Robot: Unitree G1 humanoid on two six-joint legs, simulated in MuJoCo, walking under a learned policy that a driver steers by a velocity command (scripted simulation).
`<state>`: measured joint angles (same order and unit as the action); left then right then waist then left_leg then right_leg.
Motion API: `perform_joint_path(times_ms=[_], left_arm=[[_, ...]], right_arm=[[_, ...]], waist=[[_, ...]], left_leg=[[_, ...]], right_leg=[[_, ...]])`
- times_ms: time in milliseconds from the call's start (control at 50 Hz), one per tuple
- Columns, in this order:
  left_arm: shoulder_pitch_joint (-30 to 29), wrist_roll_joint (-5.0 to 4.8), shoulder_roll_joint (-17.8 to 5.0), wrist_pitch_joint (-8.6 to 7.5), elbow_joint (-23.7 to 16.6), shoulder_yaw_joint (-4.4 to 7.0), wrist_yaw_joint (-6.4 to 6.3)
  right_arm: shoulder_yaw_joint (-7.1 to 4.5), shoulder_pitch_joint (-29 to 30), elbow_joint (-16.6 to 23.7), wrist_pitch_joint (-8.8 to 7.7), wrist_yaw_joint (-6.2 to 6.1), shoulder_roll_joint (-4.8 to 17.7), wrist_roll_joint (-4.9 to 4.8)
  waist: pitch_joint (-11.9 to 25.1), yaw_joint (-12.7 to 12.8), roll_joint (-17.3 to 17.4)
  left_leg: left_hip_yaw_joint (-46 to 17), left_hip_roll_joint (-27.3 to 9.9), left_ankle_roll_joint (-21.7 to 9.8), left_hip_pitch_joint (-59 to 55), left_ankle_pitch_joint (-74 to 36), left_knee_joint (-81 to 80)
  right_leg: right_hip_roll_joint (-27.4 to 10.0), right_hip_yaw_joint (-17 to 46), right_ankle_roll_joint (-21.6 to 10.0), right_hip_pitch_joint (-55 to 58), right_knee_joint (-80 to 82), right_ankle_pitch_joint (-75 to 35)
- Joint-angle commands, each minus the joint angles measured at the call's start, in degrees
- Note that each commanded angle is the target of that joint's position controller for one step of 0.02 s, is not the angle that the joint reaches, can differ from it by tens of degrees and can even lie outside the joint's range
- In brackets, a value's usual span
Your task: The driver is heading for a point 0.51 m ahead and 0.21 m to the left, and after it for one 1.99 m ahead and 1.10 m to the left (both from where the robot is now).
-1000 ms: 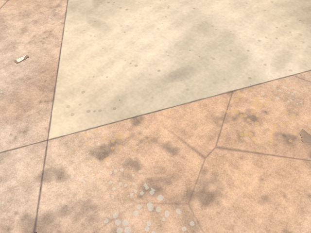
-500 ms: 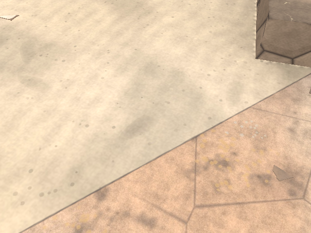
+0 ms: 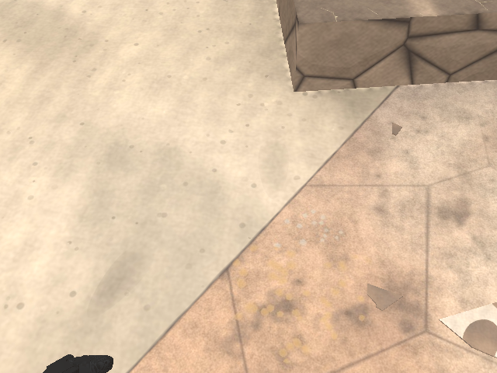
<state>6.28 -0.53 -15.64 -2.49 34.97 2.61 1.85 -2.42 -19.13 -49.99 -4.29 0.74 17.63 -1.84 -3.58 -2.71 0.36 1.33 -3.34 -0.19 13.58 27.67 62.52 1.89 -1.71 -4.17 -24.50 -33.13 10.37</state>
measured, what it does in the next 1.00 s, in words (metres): walks ahead, turning left: left foot, then right foot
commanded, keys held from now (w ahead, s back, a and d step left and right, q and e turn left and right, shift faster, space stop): w+q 1.00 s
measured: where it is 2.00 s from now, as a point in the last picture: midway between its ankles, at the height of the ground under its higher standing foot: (102, 216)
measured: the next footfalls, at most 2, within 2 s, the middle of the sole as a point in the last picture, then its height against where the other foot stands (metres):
left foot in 0.46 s outside the picture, level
right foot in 0.92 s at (232, 272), level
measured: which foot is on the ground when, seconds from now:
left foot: up 0.00-0.44, down 0.46-0.94, up 0.96-1.00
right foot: down 0.00-0.46, up 0.48-0.90, down 0.92-1.00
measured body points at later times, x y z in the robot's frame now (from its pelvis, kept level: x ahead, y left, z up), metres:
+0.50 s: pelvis +0.28 +0.06 -0.01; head +0.32 +0.07 +0.44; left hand +0.26 +0.35 -0.14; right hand +0.52 -0.15 -0.10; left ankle +0.37 +0.16 -0.73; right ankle +0.10 -0.09 -0.67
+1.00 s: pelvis +0.57 +0.10 +0.00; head +0.59 +0.11 +0.45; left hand +0.61 +0.42 -0.07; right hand +0.76 -0.12 -0.12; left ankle +0.39 +0.16 -0.66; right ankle +0.69 +0.04 -0.73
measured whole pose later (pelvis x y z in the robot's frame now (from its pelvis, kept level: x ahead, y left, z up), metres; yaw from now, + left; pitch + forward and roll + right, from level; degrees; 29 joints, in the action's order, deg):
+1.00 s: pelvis +0.57 +0.10 +0.00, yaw +31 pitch +2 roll -1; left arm 6.0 0.3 -15.6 -6.6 39.0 2.7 0.9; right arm -3.8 -20.2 -41.6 -1.4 -0.8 17.7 -1.8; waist -0.4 -2.6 2.0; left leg -9.6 4.3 -1.7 16.7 28.2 58.8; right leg 1.9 0.5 -0.9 -23.6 -31.4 9.8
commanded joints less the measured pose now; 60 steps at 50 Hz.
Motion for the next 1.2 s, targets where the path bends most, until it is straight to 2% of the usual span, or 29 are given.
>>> perform_joint_path(times_ms=[20, 60, 100, 160, 240, 360, 400, 420, 440, 460, 480, 500, 520, 540, 560, 580, 660, 740, 820, 860, 900, 920, 940, 960, 980, 1020, 1040, 1100, 1200], left_arm=[[9.45, 0.35, -7.32, -1.14, 0.28, 2.55, -0.4], [6.91, 1.12, -5.59, -2.05, 0.54, 2.14, -0.38], [6.43, 1.01, -6.14, -3.25, 1.99, 2.41, -0.45], [7.61, 1.67, -6.78, -3.94, 4.18, 2.7, -1.11], [8.11, 1.32, -7.9, -3.91, 5.78, 2.78, -1.78], [12.44, -0.01, -9.9, -1.65, 9.44, 3.63, -2.48], [11.32, -0.12, -11.44, -0.63, 9.28, 4.03, -3.09], [10.78, -0.09, -12.12, -0.08, 9.06, 4.19, -3.49], [9.89, -0.19, -12.19, 0.42, 8.77, 4.08, -3.87], [10.33, 0.2, -11.18, 0.19, 8.0, 3.46, -4.28], [16.17, 2.02, -3.0, -1.37, 5.25, 0.89, -3.21], [12.39, 0.62, -5.71, -3.74, 4.99, 0.82, -2.2], [7.01, -1.6, -8.78, -5.16, 3.24, 1.62, -1.43], [4.87, -1.48, -8.28, -5.94, 2.5, 1.22, -1.49], [3.98, -0.03, -8.22, -6.11, 2.64, 1.46, -1.9], [4.6, 0.8, -8.92, -5.58, 2.79, 1.96, -2.07], [5.25, 1.52, -6.2, -3.25, 2.39, 1.39, -2.21], [-3.48, 1.23, -3.96, -3.34, 0.49, 0.28, -1.88], [-7.69, 0.09, -6.03, -4.13, -0.78, 0.94, -1.07], [-6.61, -0.06, -7.59, -4.64, -0.66, 1.69, -0.79], [-0.28, 0.04, -8.88, -5.17, 1.04, 2.75, -1.01], [6.03, 0.94, -10.91, -5.47, 1.82, 3.58, -1.42], [12.84, 2.08, -15.52, -5.23, 2.52, 4.65, -1.82], [15.95, 1.04, -15.42, -4.41, 4.48, 4.94, -1.18], [12.93, 0.43, -10.39, -4.21, 3.38, 3.66, -1.19], [8.09, 0.88, -7.07, -3.48, 3.21, 2.45, -1.48], [6.77, 1.13, -5.89, -3.43, 3.63, 2.03, -1.62], [6.51, 0.89, -5.91, -4.01, 5.03, 2.15, -1.75], [7.17, 0.89, -8.74, -3.84, 7.33, 3.05, -1.94]], right_arm=[[-1.43, 5.77, 6.38, -2.27, -0.11, 7.41, 0.06], [-1.45, 2.07, 4.85, -0.67, 0.06, 5.91, 0.18], [-1.21, 1.45, 4.37, 0.77, -0.14, 4.02, 0.21], [-1.27, 5.64, 5.69, 1.35, -0.44, 3.39, 0.46], [-0.69, 11.75, 7.38, 0.62, 0.74, 1.94, 0.72], [-0.29, 19.17, 12.32, 0.49, 2.93, 1.71, 0.77], [-1.06, 17.09, 13.16, 0.78, 3.38, 3.21, 0.77], [-1.91, 13.15, 12.72, 1.07, 3.33, 4.68, 0.79], [-3.38, 5.44, 11.11, 1.21, 2.94, 7.11, 0.67], [-5.28, -3.93, 9.23, 1.6, 1.96, 11.16, 0.49], [-6.52, -5.31, 9.27, 1.63, 1.25, 17.23, 0.14], [-5.3, -6.2, 10.79, 1.03, 1.32, 13.65, 0.45], [-4.49, -4.54, 10.62, 0.64, 1.22, 10.59, 0.98], [-4.13, -1.43, 11.08, 0.38, 1.07, 9.09, 0.76], [-3.68, 2.38, 11.76, 0.37, 0.98, 7.55, 0.77], [-3.05, 4.65, 12.76, 0.32, 0.73, 5.93, 1.37], [-3.5, 5.51, 13.34, 0.36, -0.33, 7.57, 1.25], [-3.98, 2.99, 12.41, 1.16, -1.46, 8.89, 0.63], [-4.0, -0.57, 11.14, 1.91, -1.7, 8.65, 0.19], [-4.04, -0.42, 11.16, 2.11, -1.82, 8.39, 0.34], [-3.67, 0.86, 11.7, 2.3, -1.76, 6.88, 0.59], [-2.61, 0.88, 12.33, 2.09, -1.52, 3.98, 0.98], [-1.39, -4.42, 13.58, 1.73, -1.48, 0.07, 0.74], [-1.24, -7.07, 14.68, 1.38, -1.51, 2.15, -0.33], [-2.55, -3.88, 13.58, 1.62, -1.6, 7.37, -0.56], [-3.05, 2.83, 14.76, 2.16, -1.5, 7.76, 0.66], [-3.23, 3.56, 15.11, 2.32, -1.24, 6.97, 0.76], [-2.74, 3.52, 15.72, 3.1, -0.64, 3.74, 0.2], [-2.07, 8.32, 17.46, 3.03, 0.03, 2.22, 0.53]], waist=[[8.25, 5.81, -3.27], [6.93, 2.6, -4.56], [4.81, 1.49, -3.78], [1.64, 2.46, -3.1], [-0.24, 4.76, -2.75], [-1.99, 7.02, -2.28], [1.04, 4.84, -4.39], [4.07, 2.45, -5.54], [8.3, -2.01, -4.95], [13.61, -6.43, -1.16], [18.77, -0.9, 13.93], [26.8, -3.81, 9.59], [19.59, -5.05, 6.54], [13.79, -3.12, 2.08], [9.37, -0.59, -0.65], [8.01, 1.42, 0.2], [5.26, 3.54, 1.5], [3.85, 0.1, 3.84], [4.07, -1.41, 5.0], [4.12, -0.2, 6.2], [5.79, 3.56, 7.01], [11.17, 6.62, 4.55], [19.54, 6.4, -7.54], [21.07, 5.66, -19.71], [13.38, 6.84, -11.42], [4.89, 6.1, -5.27], [3.25, 5.03, -6.04], [2.47, 3.97, -7.29], [1.87, 4.72, -4.39]], left_leg=[[-4.55, -4.36, -0.87, 27.18, -6.58, 6.65], [-5.49, -5.75, -0.03, 20.82, -10.82, 4.31], [-5.98, -5.52, 1.12, 20.67, -13.3, 2.09], [-8.02, -4.58, 2.12, 25.21, -22.07, -5.22], [-4.71, -2.81, 1.33, 23.21, -34.5, -19.28], [-0.91, -1.07, -2.18, 27.59, -27.47, -27.69], [2.57, 2.1, -4.29, 22.4, -21.14, -27.71], [4.26, 4.35, -5.57, 16.78, -18.35, -27.21], [4.92, 6.79, -7.42, 5.96, -19.64, -29.55], [-2.44, 3.91, -10.37, -11.22, -21.96, -31.54], [-33.69, -11.35, -21.2, -32.16, -15.03, -34.48], [-50.73, -15.92, -24.93, -38.49, -10.16, -43.18], [-41.93, -14.23, -21.56, -34.53, -12.09, -44.51], [-34.53, -11.6, -19.35, -26.35, -16.27, -44.5], [-29.38, -9.5, -17.92, -17.87, -22.71, -45.11], [-25.98, -7.94, -17.47, -12.08, -28.28, -46.38], [-19.51, -5.07, -17.54, -0.9, -35.66, -49.37], [-15.26, -0.67, -13.35, 3.63, -28.23, -48.6], [-20.92, -2.56, -11.67, -0.31, -20.98, -44.95], [-24.65, -3.98, -10.73, -3.28, -19.75, -41.59], [-25.23, -2.39, -8.79, -2.92, -21.29, -35.93], [-22.19, 0.57, -6.86, 0.43, -20.27, -25.53], [-14.29, 7.96, -2.89, 15.27, -4.95, -6.85], [-11.11, 7.48, -1.45, 28.68, 7.64, 5.87], [-12.29, 4.12, -0.88, 32.38, 2.66, 10.97], [-9.39, 0.71, -0.32, 30.73, -5.53, 9.72], [-9.31, -0.9, -0.23, 29.01, -7.91, 7.48], [-7.36, -2.57, 0.31, 26.46, -11.16, 4.08], [-6.26, -3.16, 1.35, 28.69, -21.75, -8.36]], right_leg=[[-16.96, 21.53, -11.16, 27.03, 16.66, -9.24], [-15.36, 16.21, -10.56, 19.43, 20.95, -11.36], [-15.46, 11.64, -10.7, 15.73, 24.12, -13.41], [-14.6, 5.5, -9.24, 15.79, 26.16, -14.37], [-13.08, -1.73, -6.37, 17.0, 27.42, -14.22], [-17.34, -4.89, -4.69, 30.57, 21.81, -23.95], [-17.48, -6.61, -3.18, 32.78, 14.78, -42.46], [-17.07, -7.47, -2.3, 32.77, 8.26, -51.53], [-15.4, -9.01, -0.74, 29.42, -2.48, -54.04], [-13.06, -9.21, 1.59, 17.69, -18.05, -41.87], [-1.33, -6.76, 5.92, -9.08, -39.75, 9.99], [2.04, 6.7, 5.59, -17.23, -48.34, 23.46], [-1.65, 8.85, 4.21, -22.11, -47.85, 19.06], [-4.21, 8.11, 3.37, -21.32, -42.87, 14.36], [-6.02, 7.44, 3.66, -18.58, -37.17, 11.82], [-7.25, 7.61, 4.05, -14.21, -34.17, 10.07], [-7.0, 5.21, 7.55, -9.47, -23.24, 5.86], [-3.69, 4.18, 8.91, -4.34, -5.17, -10.99], [-1.8, 6.15, 8.13, -1.38, 2.93, -13.3], [-1.91, 7.09, 6.57, 0.21, 4.64, -9.31], [-2.07, 5.85, 3.99, 8.74, 7.79, -7.18], [-7.22, 9.88, 1.11, 19.88, 7.38, -5.28], [-19.93, 28.19, -5.68, 39.34, 9.16, 2.15], [-26.94, 48.61, -10.65, 43.71, 15.19, 18.66], [-24.74, 43.81, -8.66, 37.67, 17.16, 25.44], [-19.66, 27.66, -5.62, 25.42, 18.29, 12.31], [-17.78, 22.71, -5.15, 21.78, 19.46, 6.79], [-15.95, 13.57, -5.63, 17.9, 22.8, -1.54], [-16.33, 4.01, -6.35, 20.82, 24.36, -12.09]])
Velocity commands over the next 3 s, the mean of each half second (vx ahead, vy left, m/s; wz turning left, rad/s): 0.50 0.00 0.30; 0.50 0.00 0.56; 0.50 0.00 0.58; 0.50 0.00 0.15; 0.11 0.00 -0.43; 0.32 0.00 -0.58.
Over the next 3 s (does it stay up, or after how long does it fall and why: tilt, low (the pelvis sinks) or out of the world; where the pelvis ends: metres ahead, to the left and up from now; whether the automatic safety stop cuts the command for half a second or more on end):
stays up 1.19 0.62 0.00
